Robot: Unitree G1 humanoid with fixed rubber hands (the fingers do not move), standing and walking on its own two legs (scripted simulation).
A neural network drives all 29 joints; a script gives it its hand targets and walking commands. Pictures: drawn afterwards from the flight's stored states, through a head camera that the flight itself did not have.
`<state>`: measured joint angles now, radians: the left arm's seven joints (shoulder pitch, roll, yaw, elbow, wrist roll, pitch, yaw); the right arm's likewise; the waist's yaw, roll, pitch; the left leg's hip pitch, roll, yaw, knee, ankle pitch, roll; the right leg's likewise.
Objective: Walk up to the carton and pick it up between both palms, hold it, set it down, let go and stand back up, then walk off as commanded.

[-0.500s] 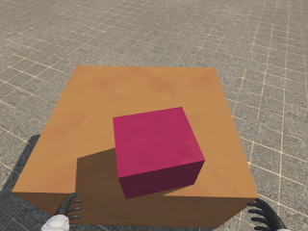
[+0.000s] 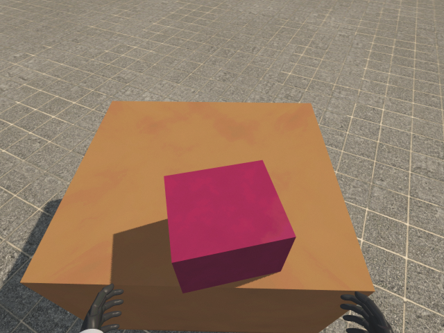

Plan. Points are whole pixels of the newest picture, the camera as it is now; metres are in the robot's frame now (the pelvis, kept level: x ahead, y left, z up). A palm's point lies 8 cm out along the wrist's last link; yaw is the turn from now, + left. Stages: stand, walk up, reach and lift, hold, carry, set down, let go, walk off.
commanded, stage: reach and lift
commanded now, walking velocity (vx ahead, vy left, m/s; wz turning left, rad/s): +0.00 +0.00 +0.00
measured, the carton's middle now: (223, 224) +0.40 +0.03 -0.12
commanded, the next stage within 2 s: none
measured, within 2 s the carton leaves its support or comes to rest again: neither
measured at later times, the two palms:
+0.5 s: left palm out of the picture +0.15 +0.23 -0.07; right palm (383, 326) +0.17 -0.26 -0.07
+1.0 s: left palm (118, 319) +0.17 +0.21 -0.06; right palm (376, 309) +0.20 -0.25 -0.06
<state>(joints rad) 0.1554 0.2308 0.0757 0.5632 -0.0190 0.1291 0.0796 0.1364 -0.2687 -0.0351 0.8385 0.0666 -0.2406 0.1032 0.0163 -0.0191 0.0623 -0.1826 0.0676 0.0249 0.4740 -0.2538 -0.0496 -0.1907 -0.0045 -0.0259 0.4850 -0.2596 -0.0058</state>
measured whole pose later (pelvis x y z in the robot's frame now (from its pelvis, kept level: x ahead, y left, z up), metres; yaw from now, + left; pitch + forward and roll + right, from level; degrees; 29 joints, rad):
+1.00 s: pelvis +0.00 -0.01 -0.01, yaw +0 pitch +4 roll +0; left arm 0.17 0.11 0.00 0.66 -0.12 -0.49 0.15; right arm 0.07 -0.35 0.15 0.99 0.40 -0.70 0.20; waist 0.06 -0.02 -0.02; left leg -0.35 0.07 0.01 0.59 -0.30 -0.06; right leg -0.37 0.00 -0.03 0.62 -0.32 -0.02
